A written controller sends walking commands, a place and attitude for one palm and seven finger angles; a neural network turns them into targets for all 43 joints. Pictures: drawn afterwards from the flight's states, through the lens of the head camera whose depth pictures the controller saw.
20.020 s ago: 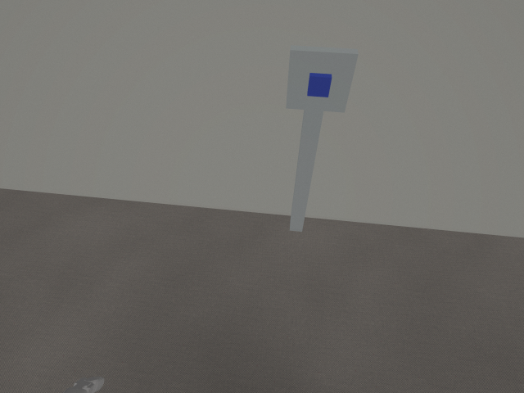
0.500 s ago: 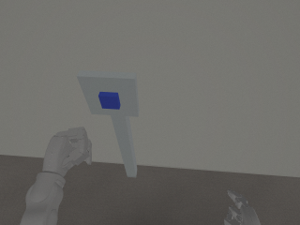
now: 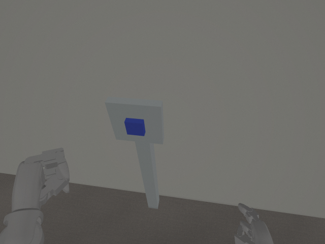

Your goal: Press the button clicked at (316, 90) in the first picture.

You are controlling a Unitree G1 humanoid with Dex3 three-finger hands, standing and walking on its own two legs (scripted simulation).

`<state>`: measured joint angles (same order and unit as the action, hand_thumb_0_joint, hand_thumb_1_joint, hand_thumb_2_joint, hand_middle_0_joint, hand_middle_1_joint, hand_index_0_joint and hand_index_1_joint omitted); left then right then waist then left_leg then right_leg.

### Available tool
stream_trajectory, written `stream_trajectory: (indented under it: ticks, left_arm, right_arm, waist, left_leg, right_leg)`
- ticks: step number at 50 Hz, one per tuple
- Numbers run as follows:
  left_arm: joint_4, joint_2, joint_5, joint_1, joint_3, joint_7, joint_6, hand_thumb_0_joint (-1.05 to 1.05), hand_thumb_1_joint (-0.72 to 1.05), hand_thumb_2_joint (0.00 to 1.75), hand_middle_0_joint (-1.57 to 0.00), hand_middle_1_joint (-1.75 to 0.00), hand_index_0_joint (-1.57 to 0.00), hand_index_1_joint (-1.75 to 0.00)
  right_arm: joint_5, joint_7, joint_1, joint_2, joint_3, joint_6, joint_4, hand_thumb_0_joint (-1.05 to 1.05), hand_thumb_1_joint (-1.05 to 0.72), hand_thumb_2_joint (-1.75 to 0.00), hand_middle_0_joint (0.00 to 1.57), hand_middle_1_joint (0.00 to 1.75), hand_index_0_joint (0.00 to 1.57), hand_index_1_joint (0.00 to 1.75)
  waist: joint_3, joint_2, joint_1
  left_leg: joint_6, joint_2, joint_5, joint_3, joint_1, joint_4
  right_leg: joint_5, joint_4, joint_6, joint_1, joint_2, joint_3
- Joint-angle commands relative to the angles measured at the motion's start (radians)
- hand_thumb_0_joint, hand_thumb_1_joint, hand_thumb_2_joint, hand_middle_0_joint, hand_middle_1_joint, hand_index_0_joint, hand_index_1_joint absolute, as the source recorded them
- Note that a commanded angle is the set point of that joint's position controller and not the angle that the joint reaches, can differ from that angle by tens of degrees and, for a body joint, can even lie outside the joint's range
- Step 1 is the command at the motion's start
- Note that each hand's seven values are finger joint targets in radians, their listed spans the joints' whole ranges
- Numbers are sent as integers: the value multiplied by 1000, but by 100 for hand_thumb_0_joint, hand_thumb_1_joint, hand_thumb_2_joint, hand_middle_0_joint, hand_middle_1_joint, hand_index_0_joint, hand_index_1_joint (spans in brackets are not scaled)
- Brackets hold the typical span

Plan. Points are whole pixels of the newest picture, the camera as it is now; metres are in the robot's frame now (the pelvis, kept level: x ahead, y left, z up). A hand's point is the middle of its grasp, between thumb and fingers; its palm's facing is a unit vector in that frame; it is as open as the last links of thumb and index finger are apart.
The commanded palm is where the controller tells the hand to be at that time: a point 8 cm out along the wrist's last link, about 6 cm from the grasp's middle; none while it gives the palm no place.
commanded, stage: draw the hand back to the body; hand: left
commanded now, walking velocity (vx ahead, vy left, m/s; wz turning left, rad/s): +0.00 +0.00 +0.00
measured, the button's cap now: (135, 126) +0.47 +0.15 +0.01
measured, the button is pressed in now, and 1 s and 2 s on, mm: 0 0 0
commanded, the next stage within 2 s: step back with the hand held close in 0.46 s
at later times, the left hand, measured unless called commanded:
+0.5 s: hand (46, 185) +0.17 +0.23 +0.16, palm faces +0.41 -0.83 -0.38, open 3.1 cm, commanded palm +0.12 +0.27 +0.18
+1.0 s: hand (32, 196) +0.15 +0.25 +0.15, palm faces +0.32 -0.82 -0.48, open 3.1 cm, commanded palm +0.09 +0.29 +0.18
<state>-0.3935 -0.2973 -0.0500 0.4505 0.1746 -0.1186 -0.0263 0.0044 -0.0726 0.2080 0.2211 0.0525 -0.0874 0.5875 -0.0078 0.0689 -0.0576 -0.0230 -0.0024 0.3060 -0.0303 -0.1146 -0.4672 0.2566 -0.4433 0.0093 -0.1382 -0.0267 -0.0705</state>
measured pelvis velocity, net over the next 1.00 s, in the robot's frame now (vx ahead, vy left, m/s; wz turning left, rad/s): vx -0.05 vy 0.01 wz -0.03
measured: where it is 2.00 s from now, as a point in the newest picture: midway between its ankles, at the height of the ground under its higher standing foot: outside the picture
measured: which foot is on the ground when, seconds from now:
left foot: down 0.00-1.00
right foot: down 0.00-1.00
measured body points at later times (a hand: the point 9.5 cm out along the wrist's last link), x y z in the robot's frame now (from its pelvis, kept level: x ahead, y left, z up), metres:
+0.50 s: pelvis -0.01 -0.01 +0.00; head -0.04 -0.03 +0.45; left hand +0.14 +0.27 +0.18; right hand +0.18 -0.23 -0.08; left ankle -0.03 +0.10 -0.74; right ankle -0.01 -0.12 -0.74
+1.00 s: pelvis -0.05 +0.01 +0.00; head -0.03 +0.01 +0.45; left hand +0.13 +0.29 +0.18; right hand +0.12 -0.24 -0.08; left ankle -0.03 +0.10 -0.74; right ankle -0.01 -0.12 -0.74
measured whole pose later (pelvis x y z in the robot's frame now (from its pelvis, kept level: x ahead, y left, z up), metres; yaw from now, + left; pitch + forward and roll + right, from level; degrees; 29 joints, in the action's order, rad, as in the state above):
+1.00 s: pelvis -0.05 +0.01 +0.00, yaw -2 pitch +0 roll -1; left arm -0.56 -0.39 -0.04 0.63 0.36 -0.14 -0.17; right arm 0.00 -0.08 0.19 0.23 -0.02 0.01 0.54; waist 0.02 0.02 0.01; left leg -0.05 -0.01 0.25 -0.07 -0.27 -0.51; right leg 0.18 -0.47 0.03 -0.29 -0.04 -0.03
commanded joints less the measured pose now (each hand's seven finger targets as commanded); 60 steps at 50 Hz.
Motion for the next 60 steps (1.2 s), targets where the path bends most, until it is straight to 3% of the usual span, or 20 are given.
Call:
stream_trajectory:
  ticks: [1, 9, 10, 12, 14, 18, 20, 26, 28, 29, 30, 31, 33, 37, 43, 50, 53, 57, 60]
  left_arm:
    - [-266, -162, -2, -44, 150, -10, -73, 0, 90, 90, -130, -150, -130, -150]
    - [-328, -208, -7, 34, 247, -14, -103, 0, 90, 90, -130, -150, -130, -150]
    - [-303, -172, -7, 39, 217, -11, -103, 0, 90, 90, -130, -150, -130, -150]
    - [-278, -155, -6, 24, 201, -10, -101, 0, 90, 90, -130, -150, -130, -150]
    - [-258, -157, -6, 17, 200, -10, -100, 0, 90, 90, -130, -150, -130, -150]
    - [-306, -179, -3, -12, 217, -18, -115, 0, 90, 90, -130, -150, -130, -150]
    - [-298, -179, -5, 0, 218, -18, -114, 0, 90, 90, -130, -150, -130, -150]
    - [-307, -180, -5, 3, 224, -19, -118, 0, 90, 90, -130, -150, -130, -150]
    - [-288, -174, -6, 13, 222, -19, -118, 0, 90, 90, -130, -150, -130, -150]
    - [-239, -165, -4, -9, 208, -17, -110, 0, 90, 90, -130, -150, -130, -150]
    - [-305, -251, -4, -84, 315, -19, -150, 0, 90, 90, -130, -150, -130, -150]
    - [-230, -199, 1, -2, 276, -13, -155, 0, 90, 90, -130, -150, -130, -150]
    - [-239, -168, 9, 56, 241, -10, -168, 0, 90, 90, -130, -150, -130, -150]
    - [-310, -193, 9, 122, 262, -21, -188, 0, 90, 90, -130, -150, -130, -150]
    - [-355, -231, 4, 192, 316, -35, -198, 0, 90, 90, -130, -150, -130, -150]
    - [-378, -219, 15, 195, 305, -42, -206, 0, 90, 90, -130, -150, -130, -150]
    - [-369, -211, 22, 181, 306, -45, -209, 0, 90, 90, -130, -150, -130, -150]
    - [-396, -213, 36, 139, 311, -52, -228, 0, 90, 90, -130, -150, -130, -150]
    - [-408, -217, 43, 111, 312, -57, -242, 0, 90, 90, -130, -150, -130, -150]
  right_arm:
    - [-4, -7, -125, 98, -50, -65, -162, 0, -90, -90, 20, 30, 20, 30]
    - [-9, -9, -135, 95, -61, -87, -155, 0, -90, -90, 20, 30, 20, 30]
    - [-8, -10, -130, 93, -60, -87, -151, 0, -90, -90, 20, 30, 20, 30]
    - [-8, -9, -127, 98, -63, -84, -146, 0, -90, -90, 20, 30, 20, 30]
    - [-9, -13, -130, 102, -68, -84, -145, 0, -90, -90, 20, 30, 20, 30]
    - [-4, -19, -132, 97, -66, -92, -147, 0, -90, -90, 20, 30, 20, 30]
    - [-4, -22, -136, 94, -64, -95, -145, 0, -90, -90, 20, 30, 20, 30]
    - [-4, -19, -138, 90, -63, -104, -140, 0, -90, -90, 20, 30, 20, 30]
    - [-4, -18, -134, 91, -66, -103, -138, 0, -90, -90, 20, 30, 20, 30]
    - [-6, -21, -136, 95, -68, -100, -130, 0, -90, -90, 20, 30, 20, 30]
    - [0, -16, -120, 124, -75, -67, -163, 0, -90, -90, 20, 30, 20, 30]
    - [1, -15, -119, 110, -76, -47, -144, 0, -90, -90, 20, 30, 20, 30]
    - [6, -8, -120, 116, -80, -19, -151, 0, -90, -90, 20, 30, 20, 30]
    - [3, -9, -124, 122, -90, 15, -179, 0, -90, -90, 20, 30, 20, 30]
    - [-6, -15, -121, 118, -106, 43, -212, 0, -90, -90, 20, 30, 20, 30]
    - [-9, -19, -118, 125, -107, 38, -221, 0, -90, -90, 20, 30, 20, 30]
    - [-9, -20, -112, 127, -106, 25, -222, 0, -90, -90, 20, 30, 20, 30]
    - [-7, -23, -98, 128, -105, 3, -222, 0, -90, -90, 20, 30, 20, 30]
    - [-1, -25, -89, 127, -103, -7, -217, 0, -90, -90, 20, 30, 20, 30]
  waist:
    - [-83, -19, -4]
    - [-52, -24, -20]
    - [-32, -21, -10]
    - [0, -35, -5]
    - [10, -68, -5]
    - [-38, -19, -12]
    - [-29, -39, -13]
    - [-14, 4, -14]
    - [-6, -31, -13]
    - [22, -37, -6]
    - [80, -71, 44]
    - [57, -114, 47]
    - [14, -100, 52]
    - [-100, -27, 51]
    - [-168, -34, 47]
    - [-126, 2, 52]
    - [-91, -4, 53]
    - [-59, -19, 63]
    - [-41, -61, 69]
  left_leg:
    - [14, 29, -362, 30, -14, 77]
    - [15, 31, -317, 24, -20, 79]
    - [14, 31, -301, 22, -23, 85]
    - [12, 31, -262, 23, -33, 91]
    - [5, 32, -229, 19, -27, 93]
    - [3, 23, -221, 20, -14, 93]
    - [3, 24, -218, 17, -18, 91]
    - [8, 22, -216, 16, -22, 94]
    - [7, 24, -217, 15, -22, 94]
    - [6, 25, -195, 9, -25, 96]
    - [-13, 40, -118, 24, -98, 70]
    - [-14, 33, -101, 33, -79, 51]
    - [-11, 37, -130, 32, -83, 46]
    - [-6, 55, -272, 39, -97, 71]
    - [-1, 82, -406, 55, -154, 56]
    - [-26, 116, -235, 89, -307, 95]
    - [-47, 136, -35, 106, -437, 128]
    - [-58, 118, 216, 111, -551, 107]
    - [-52, 91, 284, 112, -526, 50]
  right_leg:
    - [-262, 44, -27, 76, 14, 23]
    - [-237, 62, -28, 66, 24, 30]
    - [-226, 59, -25, 56, 20, 28]
    - [-192, 71, -23, 35, 21, 28]
    - [-163, 87, -21, 24, 23, 31]
    - [-163, 78, -26, 50, 16, 39]
    - [-165, 84, -25, 52, 16, 43]
    - [-164, 91, -27, 52, 17, 45]
    - [-161, 94, -25, 47, 19, 44]
    - [-136, 111, -24, 25, 20, 47]
    - [-134, 181, -21, -72, -33, 161]
    - [-101, 203, -24, -85, -53, 164]
    - [-113, 194, -26, -73, -64, 156]
    - [-299, 86, -18, 21, -46, 102]
    - [-438, -27, -9, 75, -31, 79]
    - [-344, -104, 1, 78, -13, 84]
    - [-261, -150, 5, 103, -5, 97]
    - [-160, -135, -4, 93, -22, 148]
    - [19, -50, -20, -13, -47, 198]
